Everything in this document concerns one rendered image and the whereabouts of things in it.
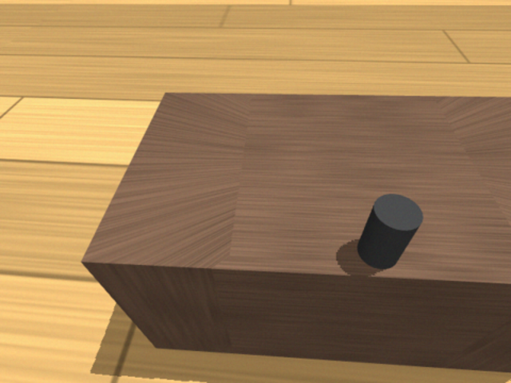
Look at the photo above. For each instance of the can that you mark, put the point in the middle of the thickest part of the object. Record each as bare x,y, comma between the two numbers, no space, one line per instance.
393,221

